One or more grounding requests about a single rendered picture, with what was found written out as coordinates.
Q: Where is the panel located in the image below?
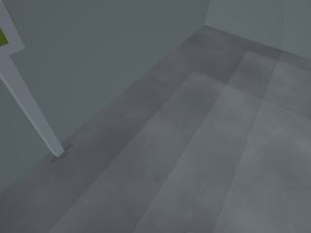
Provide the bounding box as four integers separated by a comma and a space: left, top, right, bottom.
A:
0, 0, 64, 157

